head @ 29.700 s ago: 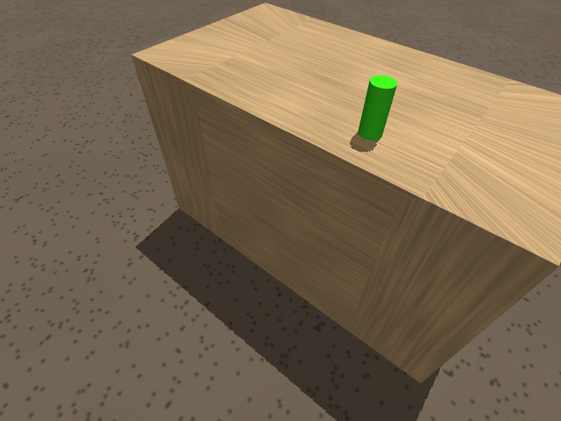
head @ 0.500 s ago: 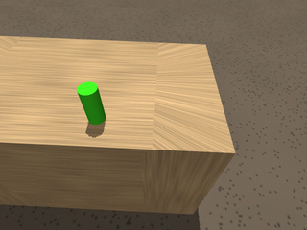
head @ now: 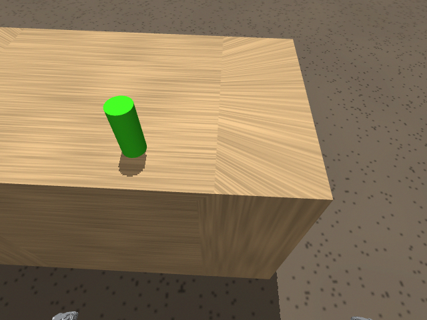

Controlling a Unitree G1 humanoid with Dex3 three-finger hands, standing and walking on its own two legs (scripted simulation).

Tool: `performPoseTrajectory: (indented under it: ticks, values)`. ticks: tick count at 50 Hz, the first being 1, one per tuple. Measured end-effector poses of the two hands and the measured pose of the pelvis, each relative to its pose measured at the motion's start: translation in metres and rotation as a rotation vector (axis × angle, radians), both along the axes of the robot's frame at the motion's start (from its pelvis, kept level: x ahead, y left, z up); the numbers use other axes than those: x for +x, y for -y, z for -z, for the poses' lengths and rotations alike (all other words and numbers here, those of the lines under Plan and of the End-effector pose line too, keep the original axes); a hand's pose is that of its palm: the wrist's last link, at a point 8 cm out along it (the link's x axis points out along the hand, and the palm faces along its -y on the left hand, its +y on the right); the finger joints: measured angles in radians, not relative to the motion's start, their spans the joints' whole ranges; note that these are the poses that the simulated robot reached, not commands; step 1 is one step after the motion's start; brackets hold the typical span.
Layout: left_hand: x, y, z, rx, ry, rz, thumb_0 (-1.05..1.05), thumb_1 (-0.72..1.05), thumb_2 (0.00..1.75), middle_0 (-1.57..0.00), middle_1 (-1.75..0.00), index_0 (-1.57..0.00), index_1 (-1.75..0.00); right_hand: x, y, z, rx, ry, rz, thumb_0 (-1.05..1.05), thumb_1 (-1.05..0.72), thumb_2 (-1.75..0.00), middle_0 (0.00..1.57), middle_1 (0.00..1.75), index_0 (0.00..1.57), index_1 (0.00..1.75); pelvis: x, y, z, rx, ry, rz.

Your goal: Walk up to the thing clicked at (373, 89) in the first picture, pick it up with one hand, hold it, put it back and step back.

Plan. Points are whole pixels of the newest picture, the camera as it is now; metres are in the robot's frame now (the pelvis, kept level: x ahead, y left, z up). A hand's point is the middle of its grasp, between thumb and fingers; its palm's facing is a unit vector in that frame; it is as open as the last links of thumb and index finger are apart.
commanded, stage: step back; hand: left
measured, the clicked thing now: (127, 128) +0.49 +0.21 +0.04
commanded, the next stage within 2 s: none
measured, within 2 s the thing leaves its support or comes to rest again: neither
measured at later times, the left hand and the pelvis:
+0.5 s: hand out of the picture +0.04 +0.32 -0.18, palm faces -0.04 -0.94 -0.34, open 7.4 cm; pelvis -0.09 +0.06 -0.01, yaw +0 degrees
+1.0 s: hand out of the picture -0.04 +0.32 -0.14, palm faces -0.05 -0.92 -0.40, open 7.4 cm; pelvis -0.19 +0.06 -0.01, yaw -2 degrees
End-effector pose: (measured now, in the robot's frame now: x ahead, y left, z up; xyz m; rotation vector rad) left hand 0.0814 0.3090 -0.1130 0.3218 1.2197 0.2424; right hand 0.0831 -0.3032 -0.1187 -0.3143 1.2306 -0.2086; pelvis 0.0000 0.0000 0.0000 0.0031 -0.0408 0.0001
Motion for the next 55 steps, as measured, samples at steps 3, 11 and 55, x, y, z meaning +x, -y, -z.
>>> performPoseTrajectory:
  ticks: [3, 11, 55]
  values:
    - [-0.003, -0.004, 0.002, 0.018, 0.002, 0.004, 0.01, 0.90, 0.90, -0.20, -0.30, -0.20, -0.30, -0.002, 0.007, 0.003, -0.014, 0.004, -0.001, 0.01, -0.91, -0.90, 0.20, 0.30, 0.21, 0.30, -0.012, 0.001, 0.005, -0.002, -0.002, -0.005]
    - [-0.014, -0.021, 0.010, 0.028, 0.025, 0.053, 0.01, 0.90, 0.90, -0.20, -0.30, -0.20, -0.30, -0.033, 0.006, 0.006, -0.059, -0.015, -0.004, 0.00, -0.91, -0.90, 0.20, 0.30, 0.20, 0.30, -0.044, -0.020, 0.015, 0.007, -0.014, -0.019]
    - [-0.155, -0.066, 0.006, 0.002, 0.182, 0.113, 0.01, 0.90, 0.90, -0.20, -0.30, -0.20, -0.30, -0.213, -0.059, 0.003, -0.105, 0.038, -0.041, 0.01, -0.91, -0.90, 0.20, 0.30, 0.20, 0.30, -0.218, -0.077, 0.023, 0.005, -0.002, 0.001]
